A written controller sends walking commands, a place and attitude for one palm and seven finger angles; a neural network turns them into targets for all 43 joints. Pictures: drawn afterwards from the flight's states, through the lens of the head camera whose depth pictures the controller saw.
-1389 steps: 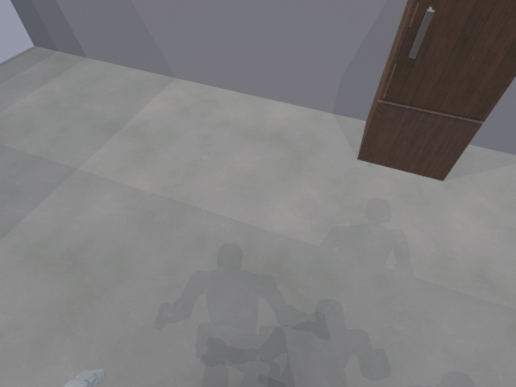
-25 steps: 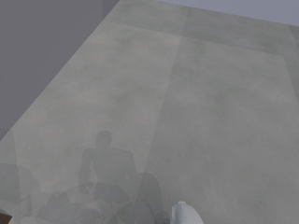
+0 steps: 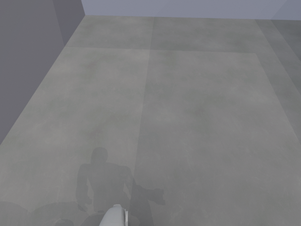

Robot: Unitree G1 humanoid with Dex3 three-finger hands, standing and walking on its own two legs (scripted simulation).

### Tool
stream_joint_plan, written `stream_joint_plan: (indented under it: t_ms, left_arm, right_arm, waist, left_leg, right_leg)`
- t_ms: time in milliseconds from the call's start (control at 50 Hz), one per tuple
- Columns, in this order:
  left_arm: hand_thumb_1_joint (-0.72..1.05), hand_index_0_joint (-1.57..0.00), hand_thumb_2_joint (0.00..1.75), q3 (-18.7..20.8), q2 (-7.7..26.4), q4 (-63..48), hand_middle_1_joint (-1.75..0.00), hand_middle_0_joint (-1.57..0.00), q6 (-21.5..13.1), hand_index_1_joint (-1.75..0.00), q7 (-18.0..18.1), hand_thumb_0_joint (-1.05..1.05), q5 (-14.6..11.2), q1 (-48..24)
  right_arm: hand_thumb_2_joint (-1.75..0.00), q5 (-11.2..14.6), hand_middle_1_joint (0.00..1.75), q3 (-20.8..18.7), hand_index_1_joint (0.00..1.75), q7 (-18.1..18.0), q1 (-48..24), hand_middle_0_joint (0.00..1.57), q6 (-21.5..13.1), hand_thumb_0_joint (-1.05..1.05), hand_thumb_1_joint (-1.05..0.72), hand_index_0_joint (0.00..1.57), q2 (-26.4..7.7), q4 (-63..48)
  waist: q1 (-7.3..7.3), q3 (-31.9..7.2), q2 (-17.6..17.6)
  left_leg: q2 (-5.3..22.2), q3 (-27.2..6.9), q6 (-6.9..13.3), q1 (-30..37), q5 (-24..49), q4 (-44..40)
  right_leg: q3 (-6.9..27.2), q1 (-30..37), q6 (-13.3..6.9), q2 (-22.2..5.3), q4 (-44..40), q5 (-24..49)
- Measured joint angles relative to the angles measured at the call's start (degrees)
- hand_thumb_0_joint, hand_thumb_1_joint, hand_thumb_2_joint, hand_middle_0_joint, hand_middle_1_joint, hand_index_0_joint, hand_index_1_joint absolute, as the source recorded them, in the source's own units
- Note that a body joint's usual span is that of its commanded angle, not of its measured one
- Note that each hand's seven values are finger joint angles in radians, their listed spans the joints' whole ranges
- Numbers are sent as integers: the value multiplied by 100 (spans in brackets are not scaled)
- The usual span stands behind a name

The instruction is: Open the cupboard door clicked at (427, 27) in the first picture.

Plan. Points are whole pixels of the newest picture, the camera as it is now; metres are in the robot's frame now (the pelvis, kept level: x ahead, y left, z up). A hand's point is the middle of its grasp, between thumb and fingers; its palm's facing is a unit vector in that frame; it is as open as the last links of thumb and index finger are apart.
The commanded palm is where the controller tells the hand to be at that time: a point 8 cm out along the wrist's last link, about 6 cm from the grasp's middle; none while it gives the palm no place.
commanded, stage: walk to a spot facing it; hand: left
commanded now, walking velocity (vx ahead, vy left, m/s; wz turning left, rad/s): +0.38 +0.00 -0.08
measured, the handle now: out of the picture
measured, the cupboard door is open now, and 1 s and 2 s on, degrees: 43 43 43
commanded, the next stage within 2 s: turn to face it in 0.28 s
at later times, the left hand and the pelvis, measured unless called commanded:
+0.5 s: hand (103, 171) +0.31 +0.19 -0.17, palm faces -0.08 -0.98 -0.20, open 7.3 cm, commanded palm none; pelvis +0.25 +0.01 +0.00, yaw -7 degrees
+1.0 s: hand (114, 148) +0.42 +0.18 -0.20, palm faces +0.21 -0.96 -0.17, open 7.3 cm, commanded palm none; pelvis +0.36 -0.02 -0.03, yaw +11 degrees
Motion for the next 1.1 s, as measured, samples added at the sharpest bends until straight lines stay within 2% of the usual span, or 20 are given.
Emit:
stream_joint_plan:
  t_ms: [140,200,220,260,300,360,440,500,560,580,600,660,700,740,840,920,940,980,1040,1100]
  left_arm:
    - [92,-20,90,-141,-169,392,-30,-20,-27,-30,52,0,25,682]
    - [91,-20,90,-155,-207,584,-30,-20,13,-30,57,0,28,955]
    - [91,-20,90,-153,-238,644,-30,-20,35,-30,55,0,15,1063]
    - [91,-20,90,-150,-267,735,-30,-20,116,-30,34,1,-24,1123]
    - [91,-20,90,-123,-232,743,-30,-20,201,-30,23,1,-6,999]
    - [91,-20,90,-36,-169,559,-30,-20,310,-30,-49,1,62,629]
    - [91,-20,90,28,-140,173,-30,-20,366,-30,-94,1,90,126]
    - [94,-20,90,45,30,32,-30,-20,358,-30,-40,2,100,-266]
    - [94,-19,90,11,212,-77,-30,-20,306,-30,-43,2,89,-595]
    - [94,-19,90,-1,261,-119,-30,-20,272,-30,-43,1,83,-665]
    - [93,-19,90,-6,270,-145,-30,-20,225,-30,-28,1,84,-742]
    - [93,-19,90,-58,168,-261,-30,-20,148,-30,44,1,61,-997]
    - [92,-20,90,-90,78,-364,-30,-20,177,-30,107,1,59,-1054]
    - [92,-20,90,-113,-13,-415,-30,-20,231,-30,144,0,71,-1018]
    - [92,-20,90,-83,-152,-421,-30,-20,353,-30,151,0,82,-886]
    - [92,-20,90,-12,-98,-501,-30,-20,432,-30,112,-1,71,-775]
    - [92,-20,90,0,-71,-521,-30,-20,481,-30,94,-1,50,-725]
    - [92,-20,90,42,78,-519,-30,-20,621,-30,90,0,57,-700]
    - [92,-20,90,115,238,-451,-30,-20,706,-30,86,0,79,-712]
    - [92,-20,90,138,336,-497,-30,-20,695,-30,66,1,53,-681]
  right_arm:
    - [-90,36,30,45,30,103,-524,20,4,0,-91,19,46,4]
    - [-90,15,30,89,30,85,-652,20,-94,0,-91,19,96,-17]
    - [-90,-7,30,115,30,69,-645,20,-164,0,-91,19,93,-34]
    - [-90,-56,30,135,30,14,-592,20,-300,0,-91,20,114,-62]
    - [-90,-43,30,166,30,-40,-396,20,-353,0,-91,20,152,-52]
    - [-90,-34,30,171,30,-129,37,20,-376,0,-91,20,175,126]
    - [-90,7,30,85,30,-223,551,21,-344,-1,-94,20,-3,455]
    - [-90,15,30,117,30,-203,894,20,-275,-1,-94,20,-60,668]
    - [-90,30,30,148,30,-177,1241,20,-161,0,-93,20,-15,866]
    - [-90,43,30,154,30,-160,1367,20,-112,0,-93,20,13,925]
    - [-90,63,30,151,30,-138,1448,20,-54,0,-92,20,20,980]
    - [-90,118,30,108,30,-126,1371,20,176,0,-92,19,28,1015]
    - [-90,126,30,85,30,-108,1235,20,266,1,-92,19,46,950]
    - [-90,115,30,60,30,-68,1065,20,329,1,-91,19,48,813]
    - [-90,82,30,10,30,29,578,20,333,1,-91,19,33,327]
    - [-90,43,30,-31,30,85,286,20,255,0,-91,19,-98,-61]
    - [-90,21,30,-55,30,88,241,20,206,0,-91,19,-153,-149]
    - [-90,-14,30,-51,30,52,109,20,145,0,-91,19,-153,-251]
    - [-90,-15,30,-19,30,-38,76,20,98,0,-91,19,-170,-350]
    - [-90,-5,30,13,30,-68,84,20,93,0,-91,20,-220,-358]
  waist:
    - [309,44,-105]
    - [349,118,-255]
    - [345,114,-250]
    - [314,140,-271]
    - [311,165,-370]
    - [304,174,-378]
    - [253,137,-263]
    - [63,171,-199]
    - [-120,195,-181]
    - [-156,172,-198]
    - [-173,148,-163]
    - [-274,257,-58]
    - [-271,280,-103]
    - [-272,217,-161]
    - [-255,89,-330]
    - [-156,64,-359]
    - [-158,12,-321]
    - [-141,23,-416]
    - [-88,22,-422]
    - [3,55,-338]
  left_leg:
    - [-279,260,151,297,-6,-1059]
    - [-541,455,319,767,-80,-1766]
    - [-585,508,426,1024,101,-2053]
    - [-563,577,630,1163,-45,-1845]
    - [-585,719,600,1375,-471,-1767]
    - [-613,810,459,1862,-539,-2231]
    - [-579,929,436,2458,-505,-2895]
    - [-524,867,328,2733,-608,-3059]
    - [-461,696,163,2839,-930,-2809]
    - [-452,631,97,2834,-1094,-2630]
    - [-405,557,74,2740,-1270,-2339]
    - [-451,225,80,1975,-2218,-403]
    - [-503,179,70,1473,-2261,635]
    - [-475,227,54,1140,-2082,906]
    - [-352,451,32,940,-1556,-80]
    - [-360,549,108,1328,-692,-1546]
    - [-377,491,352,1288,-667,-1611]
    - [-456,430,498,1132,-846,-1351]
    - [-556,296,395,1215,-747,-1634]
    - [-633,157,359,1430,-487,-2121]
  right_leg:
    - [204,846,91,-30,-222,-549]
    - [287,1027,177,-168,144,-1004]
    - [308,919,213,-183,623,-1204]
    - [317,121,309,-231,2643,-1390]
    - [373,-811,361,-347,4551,-1229]
    - [318,-1902,484,-665,5511,-650]
    - [253,-2674,646,-1057,4531,-123]
    - [134,-2601,714,-1171,3118,319]
    - [1,-2153,761,-1125,2006,690]
    - [-61,-1931,759,-1121,1716,818]
    - [-143,-1807,689,-1108,1669,435]
    - [-429,-1669,573,-1165,1874,-124]
    - [-589,-1467,565,-1233,1740,-115]
    - [-741,-1274,571,-1279,1543,-115]
    - [-1129,-998,652,-1395,1388,-232]
    - [-1413,-1058,777,-1522,1951,-657]
    - [-1349,-1239,888,-1518,2357,-1058]
    - [-712,-1734,1005,-1375,3481,-1664]
    - [-71,-2318,1113,-1129,4707,-1343]
    - [190,-2493,1190,-1048,4786,-1001]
